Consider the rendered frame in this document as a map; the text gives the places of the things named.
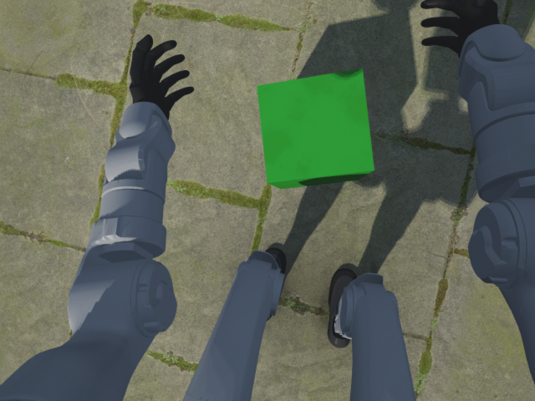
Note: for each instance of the right robot shin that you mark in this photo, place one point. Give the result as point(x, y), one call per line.
point(367, 277)

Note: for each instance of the left robot upper arm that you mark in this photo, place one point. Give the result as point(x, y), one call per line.
point(115, 311)

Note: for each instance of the left robot foot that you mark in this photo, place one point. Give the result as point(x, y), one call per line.
point(280, 259)

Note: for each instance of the left robot hand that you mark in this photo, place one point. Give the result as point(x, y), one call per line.
point(145, 76)

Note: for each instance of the robot left forearm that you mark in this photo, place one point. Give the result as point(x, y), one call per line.
point(134, 190)

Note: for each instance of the right robot hand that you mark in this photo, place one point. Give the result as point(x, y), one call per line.
point(474, 14)

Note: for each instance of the robot right forearm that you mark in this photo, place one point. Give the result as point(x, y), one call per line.
point(497, 80)

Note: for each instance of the right robot upper arm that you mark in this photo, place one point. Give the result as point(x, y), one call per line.
point(502, 252)

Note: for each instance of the carton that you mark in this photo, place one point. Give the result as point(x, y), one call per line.
point(315, 130)

